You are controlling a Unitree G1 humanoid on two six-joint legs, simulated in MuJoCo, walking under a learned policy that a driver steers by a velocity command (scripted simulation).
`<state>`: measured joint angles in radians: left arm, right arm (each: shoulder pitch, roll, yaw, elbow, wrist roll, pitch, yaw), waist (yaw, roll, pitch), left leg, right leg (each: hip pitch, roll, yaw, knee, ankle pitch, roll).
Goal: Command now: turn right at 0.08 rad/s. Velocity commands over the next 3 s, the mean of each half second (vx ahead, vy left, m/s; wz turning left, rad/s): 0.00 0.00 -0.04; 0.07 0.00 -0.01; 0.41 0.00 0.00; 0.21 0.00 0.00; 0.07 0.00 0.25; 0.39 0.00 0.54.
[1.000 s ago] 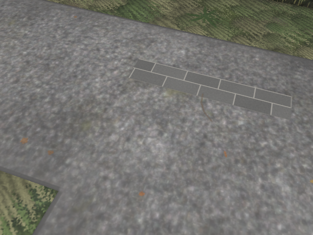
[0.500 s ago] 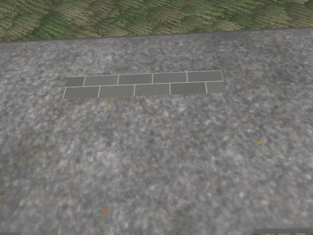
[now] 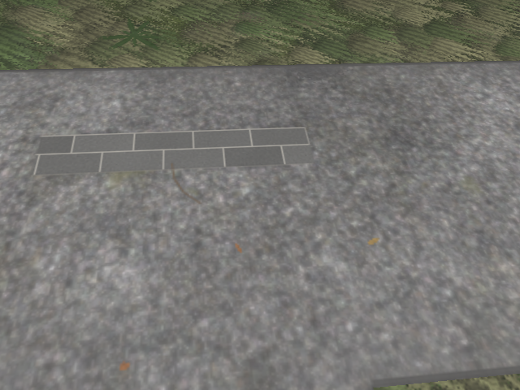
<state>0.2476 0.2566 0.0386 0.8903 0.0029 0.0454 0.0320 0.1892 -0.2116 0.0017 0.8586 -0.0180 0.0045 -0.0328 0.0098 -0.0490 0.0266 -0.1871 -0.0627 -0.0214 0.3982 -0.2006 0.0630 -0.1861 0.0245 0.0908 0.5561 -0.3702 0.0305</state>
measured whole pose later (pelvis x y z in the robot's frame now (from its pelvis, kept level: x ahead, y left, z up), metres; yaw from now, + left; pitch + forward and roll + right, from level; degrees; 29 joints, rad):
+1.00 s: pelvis +0.01 -0.01 +0.00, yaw +0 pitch +1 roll -1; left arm 0.36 0.17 0.01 1.11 0.01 -0.02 0.04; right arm 0.29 -0.20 -0.02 1.10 -0.03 0.01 -0.02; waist 0.01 0.01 -0.04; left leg -0.26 -0.05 -0.05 0.55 -0.40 0.07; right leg -0.14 0.05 0.08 0.44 -0.36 -0.05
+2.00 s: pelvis +0.41 +0.01 -0.01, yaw +1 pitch -2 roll -1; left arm 0.36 0.15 -0.02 1.09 0.02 -0.05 0.03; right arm 0.19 -0.14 0.00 1.05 -0.02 -0.02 -0.04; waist 0.02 0.00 0.05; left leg -0.29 0.01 0.03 0.50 -0.17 0.03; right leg -0.11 0.08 -0.09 0.45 -0.32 -0.09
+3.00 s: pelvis +0.53 +0.07 -0.02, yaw +28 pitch +2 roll +1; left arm 0.50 0.18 0.05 1.01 0.02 -0.08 0.03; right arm 0.00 -0.21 -0.06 0.78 -0.05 0.00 0.08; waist 0.07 0.01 0.07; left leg -0.50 -0.02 0.13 0.61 -0.23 0.14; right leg 0.13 -0.08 -0.28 0.37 -0.47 0.03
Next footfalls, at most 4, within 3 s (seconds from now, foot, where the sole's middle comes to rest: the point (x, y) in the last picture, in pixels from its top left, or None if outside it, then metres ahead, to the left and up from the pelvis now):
0.04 right None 0.00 -0.13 -0.78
1.52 right None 0.40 -0.06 -0.78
1.98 left None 0.50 0.11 -0.78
2.50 right None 0.43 -0.10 -0.78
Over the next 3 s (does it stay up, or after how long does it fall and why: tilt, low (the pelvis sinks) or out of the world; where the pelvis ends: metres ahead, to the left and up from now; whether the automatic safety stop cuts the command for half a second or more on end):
stays up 0.53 0.07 -0.02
